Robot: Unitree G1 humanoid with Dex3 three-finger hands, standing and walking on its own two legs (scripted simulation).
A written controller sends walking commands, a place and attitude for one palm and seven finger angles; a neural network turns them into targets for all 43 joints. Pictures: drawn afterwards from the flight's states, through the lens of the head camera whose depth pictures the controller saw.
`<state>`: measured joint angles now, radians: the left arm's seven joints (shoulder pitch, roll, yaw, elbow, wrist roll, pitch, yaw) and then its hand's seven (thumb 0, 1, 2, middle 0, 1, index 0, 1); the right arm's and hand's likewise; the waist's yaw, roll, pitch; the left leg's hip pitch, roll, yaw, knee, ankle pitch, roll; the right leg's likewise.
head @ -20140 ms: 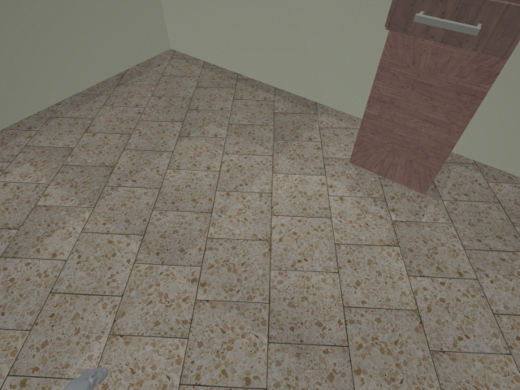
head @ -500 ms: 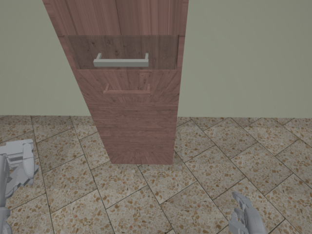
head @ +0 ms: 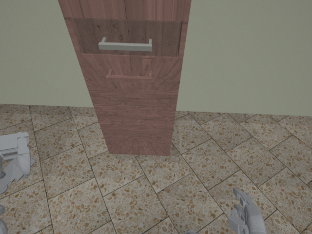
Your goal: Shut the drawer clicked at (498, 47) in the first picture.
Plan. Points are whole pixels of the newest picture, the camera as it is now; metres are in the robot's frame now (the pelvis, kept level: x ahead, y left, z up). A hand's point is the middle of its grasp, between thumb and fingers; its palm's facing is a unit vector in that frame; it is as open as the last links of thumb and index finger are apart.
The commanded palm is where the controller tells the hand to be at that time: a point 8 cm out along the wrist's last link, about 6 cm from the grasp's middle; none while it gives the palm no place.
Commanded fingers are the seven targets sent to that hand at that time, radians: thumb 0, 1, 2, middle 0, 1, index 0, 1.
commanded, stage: step back with the hand held close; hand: left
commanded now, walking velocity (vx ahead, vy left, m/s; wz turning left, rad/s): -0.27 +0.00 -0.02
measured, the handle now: (126, 43) +0.71 +0.17 +0.13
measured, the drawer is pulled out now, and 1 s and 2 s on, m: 0.00 0.00 0.00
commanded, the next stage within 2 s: stop stepping back and stand still in 0.66 s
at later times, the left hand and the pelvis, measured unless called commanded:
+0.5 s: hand (38, 215) +0.12 +0.18 +0.19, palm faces +0.22 -0.83 -0.52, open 3.2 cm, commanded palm +0.04 +0.24 +0.20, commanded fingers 0.00 0.90 0.90 -1.40 -1.60 -1.40 -1.60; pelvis -0.10 -0.03 +0.02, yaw -2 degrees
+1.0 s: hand out of the picture -0.09 +0.18 +0.20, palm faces +0.39 -0.80 -0.47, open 3.2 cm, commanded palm -0.14 +0.22 +0.20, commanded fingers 0.00 0.90 0.90 -1.40 -1.60 -1.40 -1.60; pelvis -0.27 -0.06 +0.02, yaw -1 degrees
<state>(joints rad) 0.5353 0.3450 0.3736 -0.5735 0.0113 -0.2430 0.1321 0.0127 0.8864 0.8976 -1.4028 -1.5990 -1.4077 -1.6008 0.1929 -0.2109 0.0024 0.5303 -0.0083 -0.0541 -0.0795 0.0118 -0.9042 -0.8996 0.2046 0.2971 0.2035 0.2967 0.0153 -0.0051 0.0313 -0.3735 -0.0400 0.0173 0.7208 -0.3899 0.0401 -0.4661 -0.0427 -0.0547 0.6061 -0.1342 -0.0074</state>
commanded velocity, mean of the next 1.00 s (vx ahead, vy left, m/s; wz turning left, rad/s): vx -0.19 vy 0.01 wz -0.02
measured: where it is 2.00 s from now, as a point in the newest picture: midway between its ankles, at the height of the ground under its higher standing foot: outside the picture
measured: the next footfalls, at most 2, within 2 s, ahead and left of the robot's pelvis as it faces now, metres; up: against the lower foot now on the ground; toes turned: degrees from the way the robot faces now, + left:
right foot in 0.34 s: -0.08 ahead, -0.13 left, +0.00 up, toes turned -1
left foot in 0.62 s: -0.08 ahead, +0.07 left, +0.00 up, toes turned +0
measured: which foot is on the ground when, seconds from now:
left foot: down 0.00-0.44, up 0.46-0.60, down 0.62-0.92, up 0.94-1.00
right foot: down 0.00-0.10, up 0.12-0.32, down 0.34-0.64, up 0.66-0.90, down 0.92-1.00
